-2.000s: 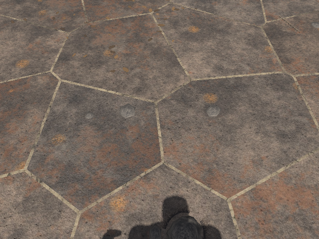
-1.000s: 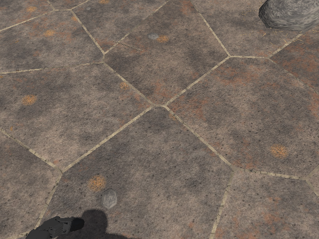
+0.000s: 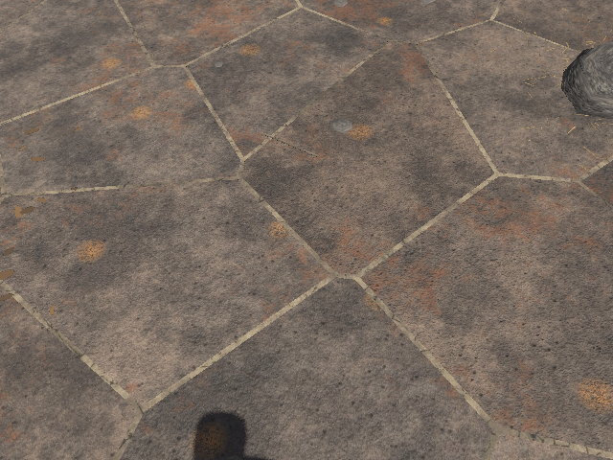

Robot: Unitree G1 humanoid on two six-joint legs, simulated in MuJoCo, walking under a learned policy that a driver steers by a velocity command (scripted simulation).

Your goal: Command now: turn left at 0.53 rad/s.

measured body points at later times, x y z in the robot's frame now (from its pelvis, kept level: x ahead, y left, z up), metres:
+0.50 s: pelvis -0.02 +0.03 +0.00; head +0.00 +0.06 +0.45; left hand -0.01 +0.33 -0.13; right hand +0.20 -0.20 -0.09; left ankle -0.05 +0.10 -0.74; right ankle -0.01 -0.10 -0.68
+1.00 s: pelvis +0.11 +0.04 +0.00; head +0.13 +0.03 +0.45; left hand +0.14 +0.34 -0.09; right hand +0.25 -0.20 -0.14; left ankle -0.03 +0.10 -0.69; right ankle +0.17 -0.02 -0.74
